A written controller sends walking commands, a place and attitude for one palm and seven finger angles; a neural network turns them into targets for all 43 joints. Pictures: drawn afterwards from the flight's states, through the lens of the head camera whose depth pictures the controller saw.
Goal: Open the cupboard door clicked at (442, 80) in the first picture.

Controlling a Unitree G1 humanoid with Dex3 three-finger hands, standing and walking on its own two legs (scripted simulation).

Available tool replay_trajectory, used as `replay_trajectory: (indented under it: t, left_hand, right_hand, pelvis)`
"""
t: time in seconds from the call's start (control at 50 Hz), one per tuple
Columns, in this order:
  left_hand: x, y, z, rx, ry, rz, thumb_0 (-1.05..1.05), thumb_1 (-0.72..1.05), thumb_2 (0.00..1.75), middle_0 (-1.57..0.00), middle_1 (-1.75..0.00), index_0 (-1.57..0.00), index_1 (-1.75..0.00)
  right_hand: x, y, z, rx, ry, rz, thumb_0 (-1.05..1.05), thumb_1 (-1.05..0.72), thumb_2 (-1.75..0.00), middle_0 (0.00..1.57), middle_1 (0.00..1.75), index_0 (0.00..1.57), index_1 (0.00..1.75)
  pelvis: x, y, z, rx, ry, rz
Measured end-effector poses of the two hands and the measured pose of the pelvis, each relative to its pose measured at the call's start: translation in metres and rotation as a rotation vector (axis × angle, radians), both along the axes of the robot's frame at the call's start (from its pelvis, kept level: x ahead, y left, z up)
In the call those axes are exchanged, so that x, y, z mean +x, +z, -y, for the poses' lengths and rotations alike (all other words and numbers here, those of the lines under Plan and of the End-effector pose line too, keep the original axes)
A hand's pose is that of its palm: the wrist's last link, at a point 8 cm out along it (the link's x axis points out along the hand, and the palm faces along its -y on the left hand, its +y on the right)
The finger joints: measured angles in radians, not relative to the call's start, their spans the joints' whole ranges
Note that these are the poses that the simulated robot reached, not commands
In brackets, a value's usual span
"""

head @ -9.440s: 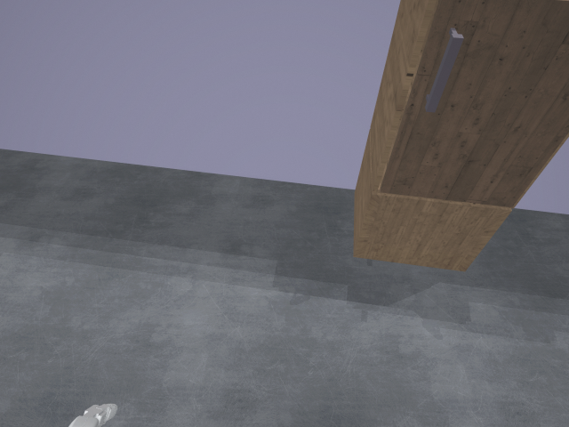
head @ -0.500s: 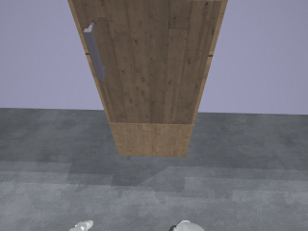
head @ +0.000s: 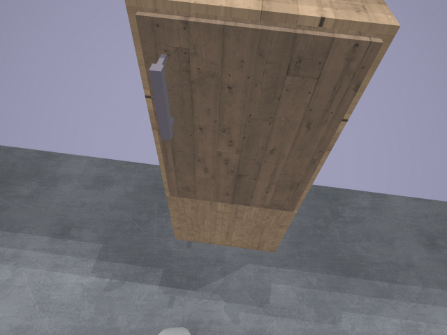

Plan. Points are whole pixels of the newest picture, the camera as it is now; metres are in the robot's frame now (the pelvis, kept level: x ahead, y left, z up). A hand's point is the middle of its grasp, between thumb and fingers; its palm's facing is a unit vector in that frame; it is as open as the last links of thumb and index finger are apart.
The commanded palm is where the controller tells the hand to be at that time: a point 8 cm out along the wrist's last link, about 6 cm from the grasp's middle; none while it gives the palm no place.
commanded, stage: come to a stop and stand still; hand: left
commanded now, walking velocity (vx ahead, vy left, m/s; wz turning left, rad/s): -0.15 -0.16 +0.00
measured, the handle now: (165, 100) +0.53 +0.18 +0.10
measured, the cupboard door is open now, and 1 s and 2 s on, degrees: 0 0 0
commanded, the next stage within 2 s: look again from close up in 0.70 s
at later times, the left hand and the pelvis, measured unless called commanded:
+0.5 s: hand out of the picture -0.06 +0.13 -0.14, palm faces +0.02 -0.97 -0.25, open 7.4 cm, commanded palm none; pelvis -0.07 -0.05 +0.02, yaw -2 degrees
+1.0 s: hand out of the picture -0.09 +0.18 -0.18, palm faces +0.06 -0.98 -0.20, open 7.4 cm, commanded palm none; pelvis -0.04 +0.02 +0.00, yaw +0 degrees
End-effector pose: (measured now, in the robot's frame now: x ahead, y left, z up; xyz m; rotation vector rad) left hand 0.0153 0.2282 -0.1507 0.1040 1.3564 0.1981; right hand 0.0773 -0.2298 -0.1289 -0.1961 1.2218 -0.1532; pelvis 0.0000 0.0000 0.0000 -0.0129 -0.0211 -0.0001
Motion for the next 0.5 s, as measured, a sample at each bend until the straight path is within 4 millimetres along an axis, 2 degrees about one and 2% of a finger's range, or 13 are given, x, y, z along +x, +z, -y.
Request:
replay_trajectory:
  t: [0.1, 0.2, 0.28, 0.36, 0.42, 0.5]
  left_hand:
    - [-0.002, 0.005, -0.012, 0.009, -0.028, -0.020, 0.01, 0.91, 0.90, -0.20, -0.30, -0.20, -0.30]
    - [-0.006, 0.011, -0.018, 0.030, -0.057, -0.005, 0.01, 0.91, 0.90, -0.20, -0.30, -0.20, -0.30]
    - [-0.011, 0.017, -0.012, 0.047, -0.082, 0.019, 0.01, 0.91, 0.90, -0.20, -0.30, -0.20, -0.30]
    - [-0.022, 0.024, 0.006, 0.065, -0.096, 0.058, 0.01, 0.91, 0.90, -0.19, -0.30, -0.20, -0.30]
    - [-0.045, 0.030, 0.026, 0.077, -0.084, 0.068, 0.01, 0.91, 0.90, -0.19, -0.30, -0.20, -0.30]
    - [-0.080, 0.043, 0.049, 0.062, -0.060, 0.010, 0.01, 0.91, 0.90, -0.20, -0.30, -0.20, -0.30]
  right_hand:
    - [0.000, 0.012, -0.010, -0.011, -0.010, 0.034, 0.00, -0.92, -0.90, 0.20, 0.30, 0.20, 0.30]
    - [-0.017, 0.016, -0.005, -0.007, -0.035, 0.053, 0.00, -0.92, -0.90, 0.20, 0.30, 0.20, 0.30]
    - [-0.047, 0.011, 0.008, 0.010, -0.063, 0.041, 0.00, -0.91, -0.90, 0.20, 0.30, 0.20, 0.30]
    - [-0.086, -0.002, 0.028, 0.041, -0.091, -0.003, 0.00, -0.91, -0.90, 0.20, 0.30, 0.20, 0.30]
    - [-0.117, -0.014, 0.043, 0.068, -0.112, -0.065, 0.00, -0.91, -0.90, 0.20, 0.30, 0.20, 0.30]
    - [-0.148, -0.010, 0.054, 0.098, -0.130, -0.136, 0.00, -0.91, -0.90, 0.19, 0.30, 0.20, 0.30]
  pelvis:
    - [-0.010, 0.008, -0.004, -0.017, -0.018, -0.011]
    - [-0.027, 0.011, 0.001, -0.017, -0.034, -0.021]
    - [-0.043, 0.010, 0.010, -0.015, -0.036, -0.019]
    - [-0.057, 0.007, 0.027, 0.006, -0.028, -0.012]
    - [-0.066, 0.007, 0.040, 0.025, -0.015, 0.000]
    - [-0.066, 0.020, 0.049, 0.055, -0.041, -0.011]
